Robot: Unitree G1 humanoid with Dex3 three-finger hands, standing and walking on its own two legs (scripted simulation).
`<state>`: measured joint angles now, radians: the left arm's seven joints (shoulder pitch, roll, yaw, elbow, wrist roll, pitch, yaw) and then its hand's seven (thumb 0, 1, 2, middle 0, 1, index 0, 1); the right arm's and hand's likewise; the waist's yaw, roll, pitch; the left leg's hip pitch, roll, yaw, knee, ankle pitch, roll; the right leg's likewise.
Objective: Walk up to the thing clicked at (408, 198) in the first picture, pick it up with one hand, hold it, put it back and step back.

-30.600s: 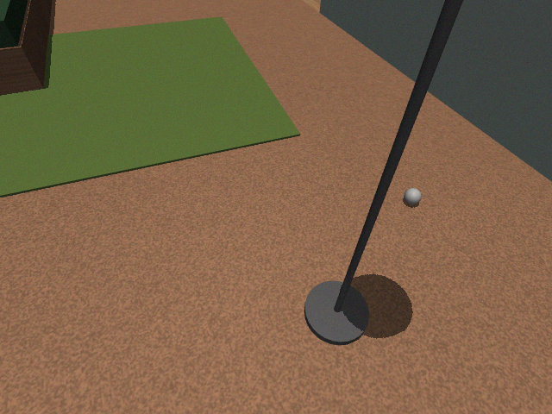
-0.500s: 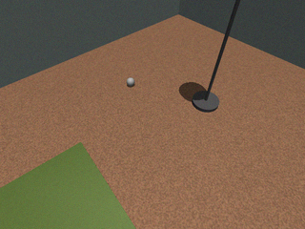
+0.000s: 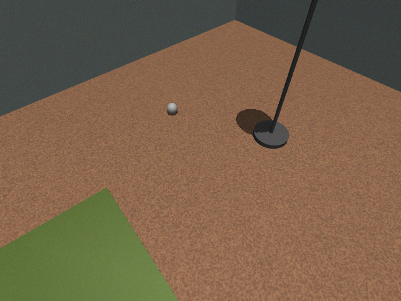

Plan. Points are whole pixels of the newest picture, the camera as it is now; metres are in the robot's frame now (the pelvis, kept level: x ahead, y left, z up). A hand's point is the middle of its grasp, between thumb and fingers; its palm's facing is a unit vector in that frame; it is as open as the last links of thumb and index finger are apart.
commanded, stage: stand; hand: left
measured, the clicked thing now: (172, 108) +1.50 +0.19 -0.75
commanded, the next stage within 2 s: walk up in 0.08 s
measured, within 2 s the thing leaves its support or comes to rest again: neither
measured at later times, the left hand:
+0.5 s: hand out of the picture +0.11 +0.36 -0.18, palm faces -0.06 -0.93 -0.37, open 7.4 cm
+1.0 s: hand (96, 213) +0.35 +0.27 -0.13, palm faces -0.06 -0.90 -0.44, open 7.4 cm
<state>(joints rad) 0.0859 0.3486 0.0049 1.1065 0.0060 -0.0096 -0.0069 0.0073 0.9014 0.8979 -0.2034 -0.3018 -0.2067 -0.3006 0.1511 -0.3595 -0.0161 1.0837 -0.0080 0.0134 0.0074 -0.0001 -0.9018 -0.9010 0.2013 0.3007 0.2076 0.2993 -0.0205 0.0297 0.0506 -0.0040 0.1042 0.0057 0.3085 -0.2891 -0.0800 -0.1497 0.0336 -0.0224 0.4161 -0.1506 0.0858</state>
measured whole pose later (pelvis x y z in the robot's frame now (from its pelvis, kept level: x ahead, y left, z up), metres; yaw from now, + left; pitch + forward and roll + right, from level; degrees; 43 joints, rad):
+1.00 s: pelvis +0.26 +0.00 -0.02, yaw -5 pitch -2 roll +2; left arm 0.24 0.38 0.06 0.93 0.01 -0.10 -0.06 0.01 0.90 0.90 -0.20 -0.30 -0.21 -0.30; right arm 0.30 -0.43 -0.07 0.93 0.00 -0.03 0.05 0.01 -0.90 -0.90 0.20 0.30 0.21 0.30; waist 0.02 0.07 0.05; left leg -0.35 0.00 -0.03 1.07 -0.40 0.03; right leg -0.22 -0.04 -0.09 0.54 -0.28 -0.04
